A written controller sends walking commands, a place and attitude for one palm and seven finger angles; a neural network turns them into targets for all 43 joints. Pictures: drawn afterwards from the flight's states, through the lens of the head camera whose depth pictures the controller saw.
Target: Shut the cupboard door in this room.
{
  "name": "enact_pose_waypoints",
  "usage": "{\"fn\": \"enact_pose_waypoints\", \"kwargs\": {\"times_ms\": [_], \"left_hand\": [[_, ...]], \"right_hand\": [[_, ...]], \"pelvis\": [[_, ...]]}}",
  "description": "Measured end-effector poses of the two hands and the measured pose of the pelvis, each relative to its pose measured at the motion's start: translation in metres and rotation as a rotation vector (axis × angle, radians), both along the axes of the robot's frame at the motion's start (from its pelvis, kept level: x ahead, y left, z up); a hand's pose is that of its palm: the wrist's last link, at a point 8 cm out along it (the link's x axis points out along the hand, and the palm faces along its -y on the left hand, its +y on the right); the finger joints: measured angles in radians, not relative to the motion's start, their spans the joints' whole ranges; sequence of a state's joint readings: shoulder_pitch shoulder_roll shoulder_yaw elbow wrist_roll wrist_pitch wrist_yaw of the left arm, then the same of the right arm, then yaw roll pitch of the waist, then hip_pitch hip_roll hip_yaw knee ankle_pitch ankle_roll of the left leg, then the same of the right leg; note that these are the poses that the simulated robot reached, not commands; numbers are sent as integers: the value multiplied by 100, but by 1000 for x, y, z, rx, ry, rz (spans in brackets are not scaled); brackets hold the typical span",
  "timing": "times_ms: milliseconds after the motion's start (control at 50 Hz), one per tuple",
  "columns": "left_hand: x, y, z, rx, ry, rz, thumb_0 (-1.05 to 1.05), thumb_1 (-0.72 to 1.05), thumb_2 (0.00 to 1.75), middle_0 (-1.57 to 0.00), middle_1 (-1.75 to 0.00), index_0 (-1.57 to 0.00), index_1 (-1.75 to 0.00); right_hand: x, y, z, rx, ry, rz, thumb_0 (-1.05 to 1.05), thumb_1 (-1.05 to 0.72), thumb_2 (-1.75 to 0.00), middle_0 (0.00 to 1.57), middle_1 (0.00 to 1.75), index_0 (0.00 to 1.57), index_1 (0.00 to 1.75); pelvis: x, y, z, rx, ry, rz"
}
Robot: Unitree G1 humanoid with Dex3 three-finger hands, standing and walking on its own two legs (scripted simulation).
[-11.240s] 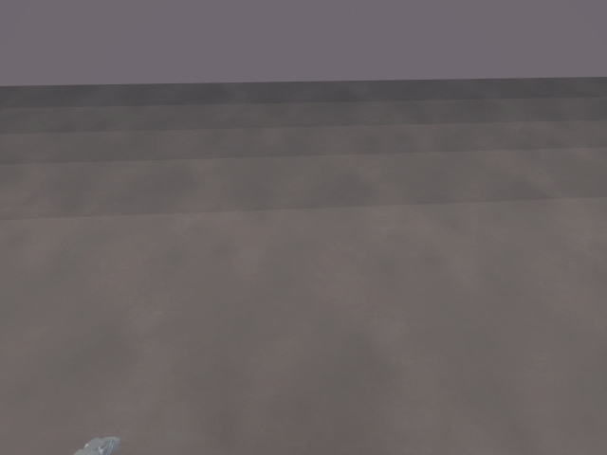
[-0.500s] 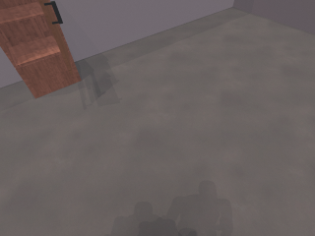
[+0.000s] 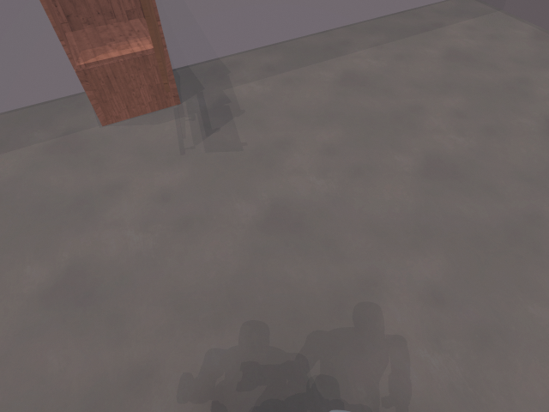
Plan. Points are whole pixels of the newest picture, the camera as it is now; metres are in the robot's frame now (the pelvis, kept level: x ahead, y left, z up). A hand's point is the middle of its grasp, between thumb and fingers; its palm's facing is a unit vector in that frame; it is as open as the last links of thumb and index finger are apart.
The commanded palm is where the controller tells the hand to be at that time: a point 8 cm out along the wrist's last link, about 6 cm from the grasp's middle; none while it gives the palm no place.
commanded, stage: stand and wait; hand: left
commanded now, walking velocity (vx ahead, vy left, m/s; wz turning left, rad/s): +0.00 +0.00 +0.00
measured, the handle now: out of the picture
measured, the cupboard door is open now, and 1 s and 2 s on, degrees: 77 77 77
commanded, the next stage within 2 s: turn or walk to find it in 0.28 s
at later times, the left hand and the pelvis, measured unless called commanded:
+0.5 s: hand out of the picture -0.03 +0.15 -0.17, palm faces +0.18 -0.95 -0.24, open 7.3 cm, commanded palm none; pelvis -0.01 -0.03 +0.00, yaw +8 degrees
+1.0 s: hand out of the picture +0.01 +0.18 -0.15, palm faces +0.32 -0.90 -0.29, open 7.4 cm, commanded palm none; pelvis -0.04 -0.05 -0.01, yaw +19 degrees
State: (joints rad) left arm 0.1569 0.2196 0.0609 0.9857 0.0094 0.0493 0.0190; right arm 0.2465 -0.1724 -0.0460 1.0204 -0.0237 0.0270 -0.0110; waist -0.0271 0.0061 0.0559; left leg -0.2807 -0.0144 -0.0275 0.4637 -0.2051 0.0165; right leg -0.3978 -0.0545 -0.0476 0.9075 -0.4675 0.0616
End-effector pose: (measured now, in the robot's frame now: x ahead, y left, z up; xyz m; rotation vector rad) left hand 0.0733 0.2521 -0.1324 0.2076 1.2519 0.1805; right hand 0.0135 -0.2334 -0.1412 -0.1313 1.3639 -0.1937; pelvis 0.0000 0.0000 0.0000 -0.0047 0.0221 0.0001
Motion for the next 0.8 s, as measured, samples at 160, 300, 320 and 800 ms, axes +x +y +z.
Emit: {"fn": "enact_pose_waypoints", "kwargs": {"times_ms": [160,300,320,800], "left_hand": [[4,-32,13,48,-115,6,0,91,90,-20,-30,-20,-30],[-41,-61,14,13,-32,58,0,91,90,-20,-30,-20,-30],[-48,-61,13,13,-18,72,0,92,90,-20,-30,-21,-30],[-133,-12,-6,-19,65,291,0,91,90,-20,-30,-20,-30]], "right_hand": [[19,-34,-21,35,-49,45,0,-90,-90,20,30,20,30],[41,-53,-11,25,-75,81,0,-91,-90,20,30,20,30],[42,-54,-10,22,-72,88,0,-91,-90,20,30,20,30],[82,7,11,-7,-127,323,0,-90,-90,20,30,20,30]], "pelvis": [[-10,-30,-8,22,-9,52],[-9,-42,1,41,-23,73],[-9,-43,1,40,-23,77],[-32,-16,2,-1,-27,243]]}}
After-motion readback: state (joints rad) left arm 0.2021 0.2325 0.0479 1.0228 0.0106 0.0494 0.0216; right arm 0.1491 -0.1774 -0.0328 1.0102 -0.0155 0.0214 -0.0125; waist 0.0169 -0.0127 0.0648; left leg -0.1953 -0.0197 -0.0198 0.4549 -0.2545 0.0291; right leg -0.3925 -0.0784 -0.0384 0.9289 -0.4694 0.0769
